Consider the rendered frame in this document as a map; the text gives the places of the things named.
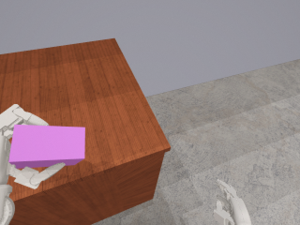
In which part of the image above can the left robot hand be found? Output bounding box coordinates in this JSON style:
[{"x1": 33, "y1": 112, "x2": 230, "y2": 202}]
[{"x1": 0, "y1": 104, "x2": 66, "y2": 189}]

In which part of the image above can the sponge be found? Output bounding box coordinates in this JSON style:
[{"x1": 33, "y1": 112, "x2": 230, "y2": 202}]
[{"x1": 8, "y1": 125, "x2": 85, "y2": 169}]

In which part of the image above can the right robot hand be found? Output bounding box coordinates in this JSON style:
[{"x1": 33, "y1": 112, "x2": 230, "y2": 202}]
[{"x1": 214, "y1": 179, "x2": 252, "y2": 225}]

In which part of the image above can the robot left forearm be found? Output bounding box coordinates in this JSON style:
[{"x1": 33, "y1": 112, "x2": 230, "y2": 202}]
[{"x1": 0, "y1": 184, "x2": 15, "y2": 225}]

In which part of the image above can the table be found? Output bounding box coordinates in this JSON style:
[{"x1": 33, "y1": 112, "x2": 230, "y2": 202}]
[{"x1": 0, "y1": 38, "x2": 171, "y2": 225}]

